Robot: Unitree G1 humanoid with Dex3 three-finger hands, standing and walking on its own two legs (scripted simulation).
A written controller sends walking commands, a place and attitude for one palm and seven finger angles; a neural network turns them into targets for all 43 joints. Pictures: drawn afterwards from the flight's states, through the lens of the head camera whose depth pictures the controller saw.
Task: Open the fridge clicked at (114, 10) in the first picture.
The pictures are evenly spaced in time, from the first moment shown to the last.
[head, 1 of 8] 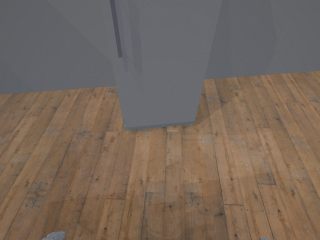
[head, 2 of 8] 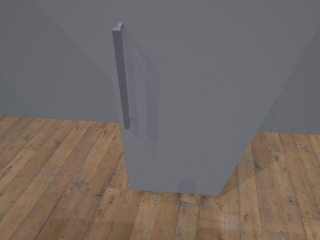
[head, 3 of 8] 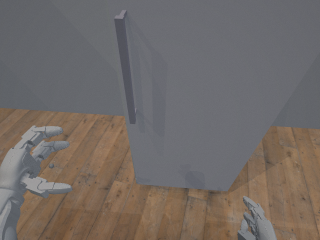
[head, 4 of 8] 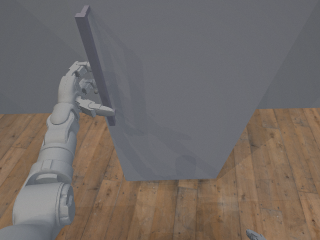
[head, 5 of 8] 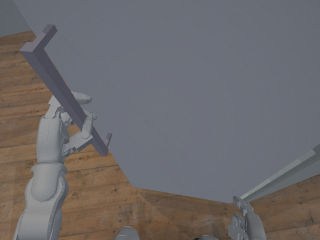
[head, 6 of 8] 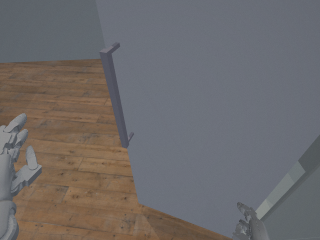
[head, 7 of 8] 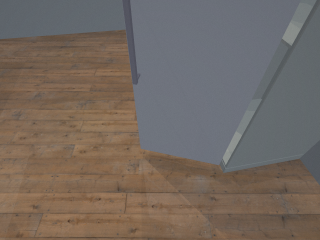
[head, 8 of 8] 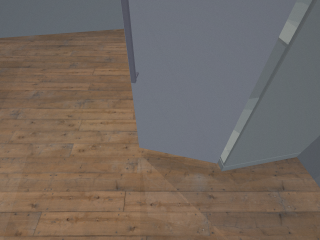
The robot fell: no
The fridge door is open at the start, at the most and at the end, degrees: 0 68 66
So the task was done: yes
